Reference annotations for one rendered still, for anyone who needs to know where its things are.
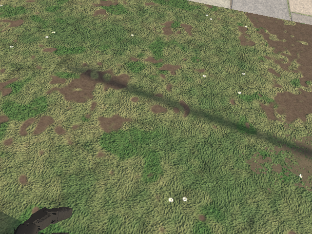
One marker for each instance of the left robot hand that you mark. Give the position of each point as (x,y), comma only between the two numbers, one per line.
(42,219)

